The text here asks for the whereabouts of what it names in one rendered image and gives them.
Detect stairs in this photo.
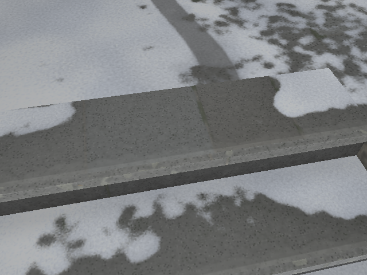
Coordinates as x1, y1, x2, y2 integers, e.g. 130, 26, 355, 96
0, 142, 367, 275

